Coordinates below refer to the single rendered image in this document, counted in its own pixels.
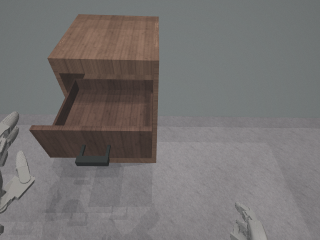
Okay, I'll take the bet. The cabinet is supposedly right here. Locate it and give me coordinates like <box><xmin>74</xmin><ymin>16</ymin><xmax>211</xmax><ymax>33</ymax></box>
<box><xmin>47</xmin><ymin>14</ymin><xmax>159</xmax><ymax>163</ymax></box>

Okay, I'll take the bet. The drawer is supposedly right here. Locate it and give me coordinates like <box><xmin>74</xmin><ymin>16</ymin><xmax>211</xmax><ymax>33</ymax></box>
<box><xmin>29</xmin><ymin>78</ymin><xmax>153</xmax><ymax>158</ymax></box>

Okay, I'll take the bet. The robot left hand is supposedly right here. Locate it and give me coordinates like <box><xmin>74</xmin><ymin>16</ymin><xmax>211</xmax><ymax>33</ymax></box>
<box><xmin>0</xmin><ymin>111</ymin><xmax>35</xmax><ymax>214</ymax></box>

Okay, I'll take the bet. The robot right hand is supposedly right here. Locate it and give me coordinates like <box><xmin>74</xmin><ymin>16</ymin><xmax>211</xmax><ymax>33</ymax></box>
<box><xmin>230</xmin><ymin>202</ymin><xmax>268</xmax><ymax>240</ymax></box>

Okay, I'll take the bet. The handle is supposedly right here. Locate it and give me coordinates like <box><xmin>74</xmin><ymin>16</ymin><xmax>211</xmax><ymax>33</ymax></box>
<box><xmin>75</xmin><ymin>144</ymin><xmax>111</xmax><ymax>166</ymax></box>

